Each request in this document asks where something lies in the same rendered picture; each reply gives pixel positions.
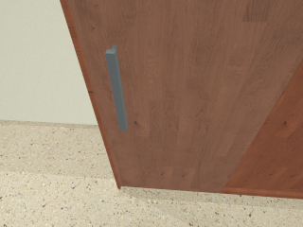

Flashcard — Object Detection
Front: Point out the handle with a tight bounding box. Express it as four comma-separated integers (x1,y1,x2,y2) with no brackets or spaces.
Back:
105,44,128,131

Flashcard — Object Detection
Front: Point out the wardrobe door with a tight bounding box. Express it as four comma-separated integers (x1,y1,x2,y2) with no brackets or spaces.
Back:
67,0,303,193
225,59,303,193

